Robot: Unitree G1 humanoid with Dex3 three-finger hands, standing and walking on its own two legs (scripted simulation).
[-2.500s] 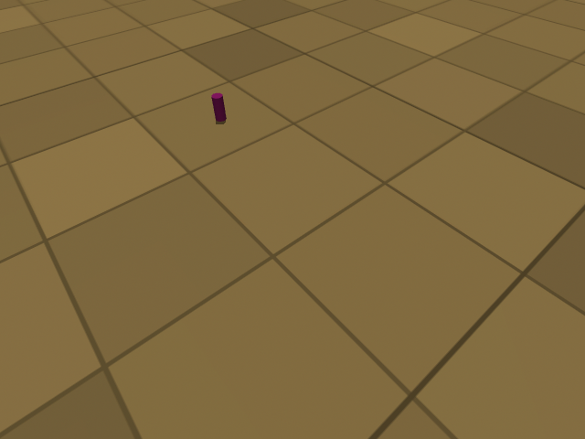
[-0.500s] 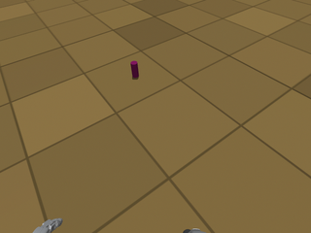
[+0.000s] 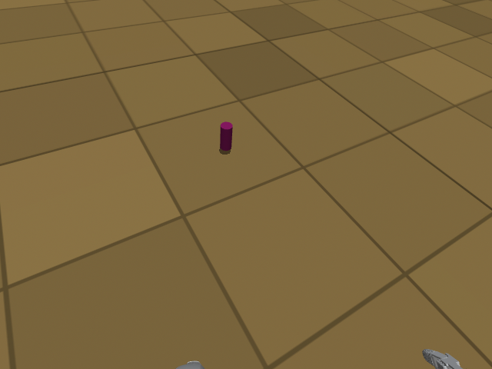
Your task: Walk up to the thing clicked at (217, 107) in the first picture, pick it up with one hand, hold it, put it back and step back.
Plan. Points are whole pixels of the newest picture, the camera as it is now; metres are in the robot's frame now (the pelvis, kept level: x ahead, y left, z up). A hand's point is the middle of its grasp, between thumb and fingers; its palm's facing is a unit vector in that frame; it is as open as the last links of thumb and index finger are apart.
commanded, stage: walk up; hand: left
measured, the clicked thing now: (226, 136) +1.43 +0.13 -0.67
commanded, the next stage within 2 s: none
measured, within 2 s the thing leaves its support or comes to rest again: neither
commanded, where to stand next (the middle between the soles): +1.08 -0.08 m, yaw +1 degrees
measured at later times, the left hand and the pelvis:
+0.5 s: hand (160, 236) +0.40 +0.21 -0.11, palm faces -0.09 -0.92 -0.37, open 7.4 cm; pelvis +0.27 -0.05 +0.01, yaw -1 degrees
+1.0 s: hand (159, 212) +0.49 +0.24 -0.15, palm faces -0.04 -0.95 -0.32, open 7.4 cm; pelvis +0.48 -0.03 +0.01, yaw +0 degrees
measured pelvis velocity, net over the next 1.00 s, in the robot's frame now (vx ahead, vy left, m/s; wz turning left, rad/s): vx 0.48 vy -0.03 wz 0.00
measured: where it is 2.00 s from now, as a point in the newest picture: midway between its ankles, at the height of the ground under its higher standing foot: (260, 236)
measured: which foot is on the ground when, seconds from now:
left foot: down 0.00-0.46, up 0.48-0.86, down 0.88-1.00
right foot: up 0.00-0.40, down 0.42-0.92, up 0.94-1.00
